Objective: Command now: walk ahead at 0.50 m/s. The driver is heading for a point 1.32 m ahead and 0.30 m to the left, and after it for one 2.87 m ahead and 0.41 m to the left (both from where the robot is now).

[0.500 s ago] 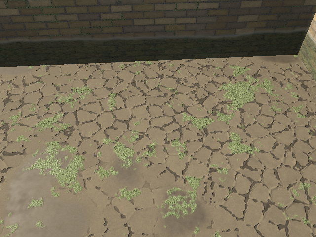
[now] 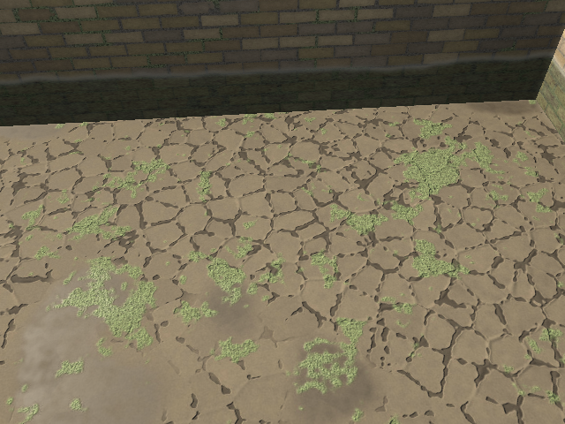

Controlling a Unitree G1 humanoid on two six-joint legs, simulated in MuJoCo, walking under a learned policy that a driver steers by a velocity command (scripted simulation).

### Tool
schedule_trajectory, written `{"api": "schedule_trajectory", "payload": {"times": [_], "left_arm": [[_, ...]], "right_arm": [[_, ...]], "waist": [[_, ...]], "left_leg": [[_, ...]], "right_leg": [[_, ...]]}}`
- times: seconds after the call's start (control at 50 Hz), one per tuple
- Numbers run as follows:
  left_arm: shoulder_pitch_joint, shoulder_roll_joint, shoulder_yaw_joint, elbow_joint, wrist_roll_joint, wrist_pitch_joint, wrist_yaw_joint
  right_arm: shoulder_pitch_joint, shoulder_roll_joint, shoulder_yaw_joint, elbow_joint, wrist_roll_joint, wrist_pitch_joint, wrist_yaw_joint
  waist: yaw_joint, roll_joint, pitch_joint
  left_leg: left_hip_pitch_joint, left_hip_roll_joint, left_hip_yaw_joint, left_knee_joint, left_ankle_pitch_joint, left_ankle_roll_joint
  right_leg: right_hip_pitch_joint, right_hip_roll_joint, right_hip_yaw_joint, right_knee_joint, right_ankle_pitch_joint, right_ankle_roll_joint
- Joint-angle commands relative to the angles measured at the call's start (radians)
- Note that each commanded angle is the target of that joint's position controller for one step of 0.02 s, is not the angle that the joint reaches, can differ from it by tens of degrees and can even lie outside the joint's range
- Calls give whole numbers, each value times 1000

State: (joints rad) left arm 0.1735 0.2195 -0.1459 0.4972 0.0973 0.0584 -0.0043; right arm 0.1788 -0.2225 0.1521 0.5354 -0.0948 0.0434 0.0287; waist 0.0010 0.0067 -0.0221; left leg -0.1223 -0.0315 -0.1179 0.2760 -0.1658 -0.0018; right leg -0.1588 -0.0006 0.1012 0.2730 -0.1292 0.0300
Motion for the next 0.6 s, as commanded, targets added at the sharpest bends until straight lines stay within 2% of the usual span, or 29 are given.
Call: {"api": "schedule_trajectory", "payload": {"times": [0.02,0.1,0.12,0.2,0.46,0.48,0.52,0.54,0.6], "left_arm": [[-63,78,26,-92,0,-16,3],[-67,79,26,-92,1,-16,4],[-57,90,30,-87,-1,-15,12],[-51,82,29,-88,-3,-10,18],[-43,82,30,-87,-2,-10,17],[-53,71,26,-93,-1,-11,9],[-58,78,28,-92,1,-13,5],[-48,90,31,-86,-1,-13,11],[-41,80,29,-86,-3,-12,16]], "right_arm": [[-52,-77,-26,-89,1,-16,-1],[-54,-77,-26,-91,1,-17,0],[-40,-71,-25,-83,1,-12,-7],[-42,-77,-26,-77,-2,-13,-7],[-38,-76,-24,-71,-1,-12,-10],[-51,-82,-26,-79,-2,-17,-3],[-54,-74,-24,-83,0,-17,-2],[-37,-69,-23,-76,1,-11,-10],[-32,-80,-25,-70,-2,-10,-12]], "waist": [[0,-10,-60],[0,-10,-62],[-5,-50,-51],[0,-8,-62],[-2,-4,-60],[3,35,-70],[0,12,-62],[-7,-39,-49],[-3,-16,-57]], "left_leg": [[9,62,-68,-37,106,40],[9,62,-69,-36,113,40],[-10,57,-61,-42,126,36],[-14,55,-54,-45,136,31],[-6,54,-53,-47,130,32],[12,58,-61,-41,115,36],[14,61,-67,-39,109,41],[-3,56,-61,-45,122,39],[-5,53,-54,-48,131,31]], "right_leg": [[23,-43,46,-28,101,-28],[25,-45,48,-26,105,-29],[41,-37,43,-25,129,-31],[67,-40,47,-20,136,-33],[59,-34,44,-24,128,-29],[44,-42,49,-26,105,-26],[26,-39,45,-31,94,-23],[37,-32,40,-30,119,-26],[57,-35,45,-25,139,-30]]}}
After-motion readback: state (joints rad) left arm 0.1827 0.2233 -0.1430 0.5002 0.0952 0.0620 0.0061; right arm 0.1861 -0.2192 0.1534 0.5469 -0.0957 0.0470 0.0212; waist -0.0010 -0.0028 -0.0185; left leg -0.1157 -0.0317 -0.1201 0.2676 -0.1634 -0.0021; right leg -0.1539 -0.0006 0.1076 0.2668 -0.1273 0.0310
